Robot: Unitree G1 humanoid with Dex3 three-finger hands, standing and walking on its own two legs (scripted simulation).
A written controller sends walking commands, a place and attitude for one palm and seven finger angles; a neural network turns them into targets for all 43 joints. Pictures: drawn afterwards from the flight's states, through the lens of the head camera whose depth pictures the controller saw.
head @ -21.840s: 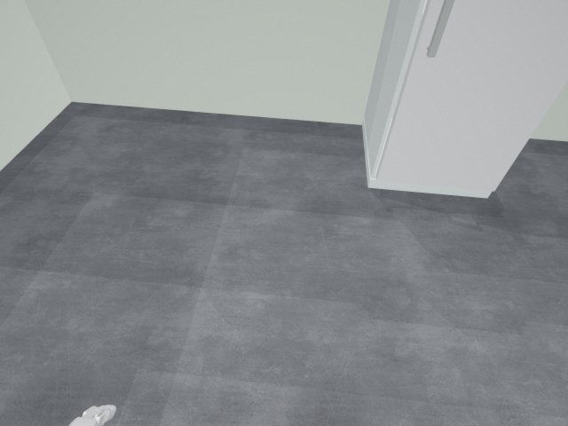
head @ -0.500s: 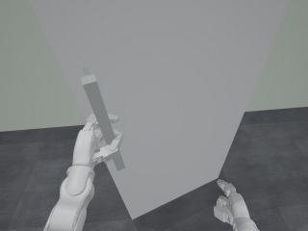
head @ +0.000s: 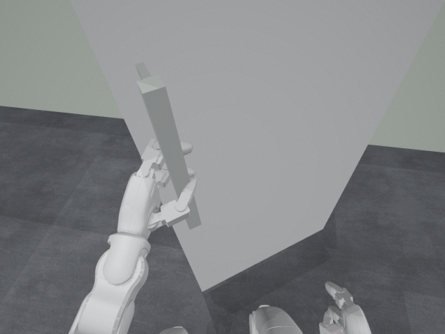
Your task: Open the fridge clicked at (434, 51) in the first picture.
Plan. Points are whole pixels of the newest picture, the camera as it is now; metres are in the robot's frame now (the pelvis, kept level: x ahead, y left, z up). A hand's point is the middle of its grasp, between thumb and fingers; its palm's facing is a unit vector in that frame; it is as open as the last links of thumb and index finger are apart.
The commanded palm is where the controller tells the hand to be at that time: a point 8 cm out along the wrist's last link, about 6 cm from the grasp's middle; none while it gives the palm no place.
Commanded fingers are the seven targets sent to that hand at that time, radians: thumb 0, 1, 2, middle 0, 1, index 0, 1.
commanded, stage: walk backward, drawing the door open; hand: left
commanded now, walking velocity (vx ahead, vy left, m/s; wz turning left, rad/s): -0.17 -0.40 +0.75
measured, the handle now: (173, 164) +0.34 +0.07 +0.15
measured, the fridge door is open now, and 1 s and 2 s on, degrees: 37 74 80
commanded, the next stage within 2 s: stop walking and hold the door back in 0.94 s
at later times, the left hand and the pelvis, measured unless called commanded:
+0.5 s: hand (279, 289) +0.16 -0.07 +0.14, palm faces +0.29 -0.94 -0.18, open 7.5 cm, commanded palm +0.11 -0.03 +0.15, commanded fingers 0.00 0.90 0.90 -0.45 -1.40 -0.45 -1.40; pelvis -0.07 -0.24 +0.00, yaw +25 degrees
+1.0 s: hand out of the picture +0.08 -0.24 +0.14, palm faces +0.71 -0.66 -0.22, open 7.7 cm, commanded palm +0.01 -0.22 +0.15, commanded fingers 0.00 0.90 0.90 -0.45 -1.40 -0.45 -1.40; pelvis -0.02 -0.51 +0.00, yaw +48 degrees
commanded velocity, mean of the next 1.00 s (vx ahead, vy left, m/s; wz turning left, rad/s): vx -0.17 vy -0.40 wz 0.75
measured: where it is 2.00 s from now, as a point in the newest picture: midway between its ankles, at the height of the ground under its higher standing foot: outside the picture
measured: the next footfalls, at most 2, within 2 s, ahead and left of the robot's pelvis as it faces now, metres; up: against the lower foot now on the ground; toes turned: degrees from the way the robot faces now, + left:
right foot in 0.08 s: +0.08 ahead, -0.17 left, +0.00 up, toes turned +4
left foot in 0.28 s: -0.03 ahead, +0.04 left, +0.00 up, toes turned +21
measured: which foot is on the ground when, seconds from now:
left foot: down 0.00-0.08, up 0.10-0.26, down 0.28-0.46, up 0.48-0.72, down 0.74-0.94, up 0.96-1.00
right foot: up 0.00-0.06, down 0.08-0.26, up 0.28-0.44, down 0.46-0.74, up 0.76-0.92, down 0.94-1.00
